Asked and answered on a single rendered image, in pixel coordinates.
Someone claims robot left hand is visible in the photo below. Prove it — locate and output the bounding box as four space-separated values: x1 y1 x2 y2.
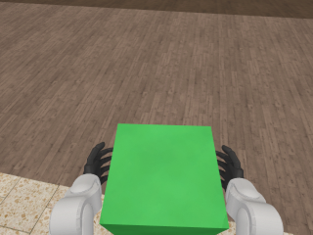
83 142 113 185

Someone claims robot right forearm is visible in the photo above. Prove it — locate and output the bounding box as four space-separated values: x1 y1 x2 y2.
225 177 284 235

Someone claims carton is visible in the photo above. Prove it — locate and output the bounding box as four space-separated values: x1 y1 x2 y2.
99 123 230 235

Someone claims robot right hand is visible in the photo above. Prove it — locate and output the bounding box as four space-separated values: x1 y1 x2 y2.
215 145 245 193

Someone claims robot left forearm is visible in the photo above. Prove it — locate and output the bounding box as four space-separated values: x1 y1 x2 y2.
48 173 103 235

